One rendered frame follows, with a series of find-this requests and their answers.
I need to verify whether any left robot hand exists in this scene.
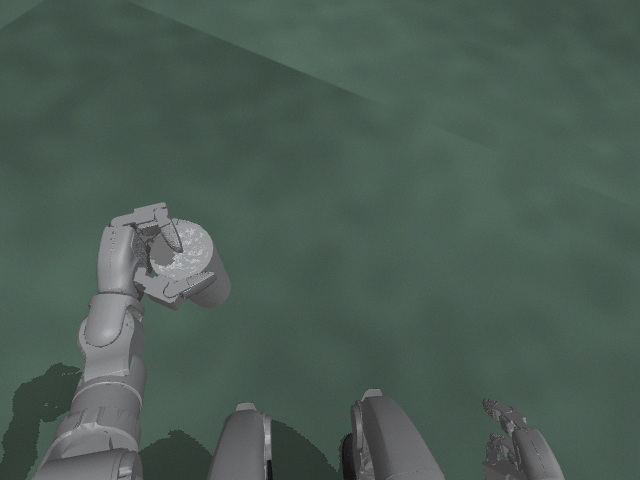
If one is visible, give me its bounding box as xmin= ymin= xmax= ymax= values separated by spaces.
xmin=96 ymin=202 xmax=217 ymax=311

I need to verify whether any cup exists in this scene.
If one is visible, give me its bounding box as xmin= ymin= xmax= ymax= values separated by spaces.
xmin=150 ymin=224 xmax=231 ymax=308

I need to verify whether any right robot hand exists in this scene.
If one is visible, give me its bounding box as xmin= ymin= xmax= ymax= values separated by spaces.
xmin=482 ymin=398 xmax=565 ymax=480

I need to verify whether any left robot arm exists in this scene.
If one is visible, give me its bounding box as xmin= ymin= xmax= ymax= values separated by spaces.
xmin=31 ymin=292 xmax=147 ymax=480

